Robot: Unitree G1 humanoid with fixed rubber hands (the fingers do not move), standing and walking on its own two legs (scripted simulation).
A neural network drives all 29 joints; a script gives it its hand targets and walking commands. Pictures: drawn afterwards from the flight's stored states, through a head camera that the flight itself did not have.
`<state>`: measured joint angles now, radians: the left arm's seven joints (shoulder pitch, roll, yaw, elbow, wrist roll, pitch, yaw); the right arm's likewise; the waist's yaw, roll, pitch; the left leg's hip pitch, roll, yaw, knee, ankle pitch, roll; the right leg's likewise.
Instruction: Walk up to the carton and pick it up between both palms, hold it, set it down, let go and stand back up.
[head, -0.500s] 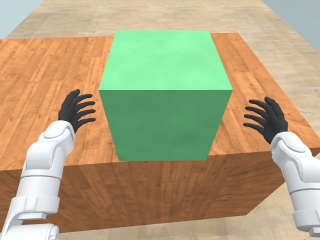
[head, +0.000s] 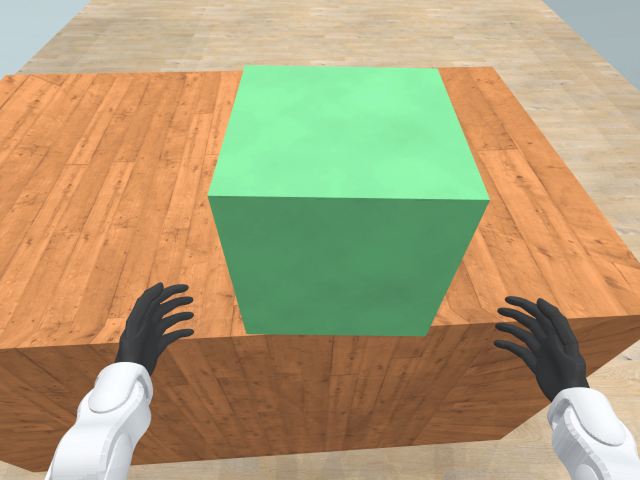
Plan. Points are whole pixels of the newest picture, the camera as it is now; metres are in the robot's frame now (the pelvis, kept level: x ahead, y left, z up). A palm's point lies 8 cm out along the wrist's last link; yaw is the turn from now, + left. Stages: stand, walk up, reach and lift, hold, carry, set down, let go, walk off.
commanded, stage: set down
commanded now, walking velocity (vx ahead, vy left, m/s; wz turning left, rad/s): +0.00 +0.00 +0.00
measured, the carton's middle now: (338, 205) +0.46 +0.01 +0.09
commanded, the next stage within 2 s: let go in 1.24 s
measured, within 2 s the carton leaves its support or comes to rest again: neither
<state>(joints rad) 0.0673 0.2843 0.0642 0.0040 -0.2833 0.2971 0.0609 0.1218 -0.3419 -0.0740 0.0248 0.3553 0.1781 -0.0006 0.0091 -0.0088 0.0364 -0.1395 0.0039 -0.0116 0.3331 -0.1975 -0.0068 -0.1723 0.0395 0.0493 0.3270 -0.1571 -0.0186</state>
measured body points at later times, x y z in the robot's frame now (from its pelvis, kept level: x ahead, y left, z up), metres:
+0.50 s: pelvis +0.03 +0.00 +0.00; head +0.05 +0.01 +0.45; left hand +0.22 +0.24 -0.01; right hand +0.22 -0.24 +0.00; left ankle -0.01 +0.12 -0.75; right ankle +0.01 -0.11 -0.75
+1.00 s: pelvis +0.02 +0.01 +0.00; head +0.02 +0.01 +0.44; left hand +0.16 +0.25 -0.09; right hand +0.17 -0.23 -0.09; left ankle -0.01 +0.12 -0.75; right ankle +0.01 -0.11 -0.75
